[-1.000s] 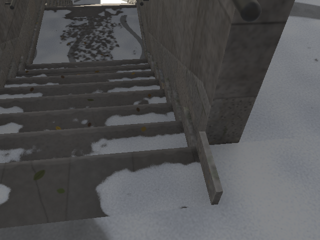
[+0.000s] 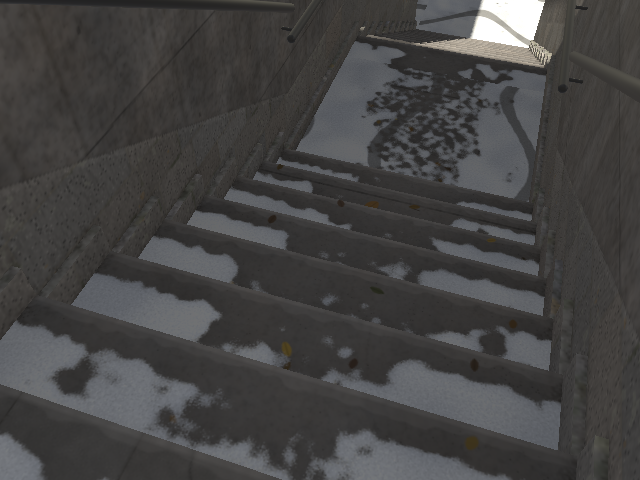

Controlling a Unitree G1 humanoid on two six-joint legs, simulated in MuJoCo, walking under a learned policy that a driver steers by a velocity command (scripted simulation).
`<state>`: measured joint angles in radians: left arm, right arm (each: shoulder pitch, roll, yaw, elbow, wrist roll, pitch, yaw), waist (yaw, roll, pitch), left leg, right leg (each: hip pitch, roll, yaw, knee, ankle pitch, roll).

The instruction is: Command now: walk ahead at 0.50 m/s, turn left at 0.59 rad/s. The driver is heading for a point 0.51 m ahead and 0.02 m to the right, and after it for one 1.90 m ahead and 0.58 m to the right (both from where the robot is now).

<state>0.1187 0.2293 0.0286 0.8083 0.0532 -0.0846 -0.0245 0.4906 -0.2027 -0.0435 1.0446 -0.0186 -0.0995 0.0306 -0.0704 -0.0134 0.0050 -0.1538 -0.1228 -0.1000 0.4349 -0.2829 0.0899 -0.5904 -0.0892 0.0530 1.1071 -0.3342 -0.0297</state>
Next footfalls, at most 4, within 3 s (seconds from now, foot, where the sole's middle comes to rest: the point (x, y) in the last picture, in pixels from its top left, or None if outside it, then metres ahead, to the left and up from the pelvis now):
0.20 right None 0.30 -0.10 -0.78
0.70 left None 0.45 0.16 -0.78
1.32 right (325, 428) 0.69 -0.04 -0.94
1.74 left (260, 342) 1.05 0.13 -1.11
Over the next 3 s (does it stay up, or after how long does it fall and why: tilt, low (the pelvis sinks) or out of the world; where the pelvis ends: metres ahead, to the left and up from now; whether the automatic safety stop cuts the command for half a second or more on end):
stays up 1.32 -0.27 -0.57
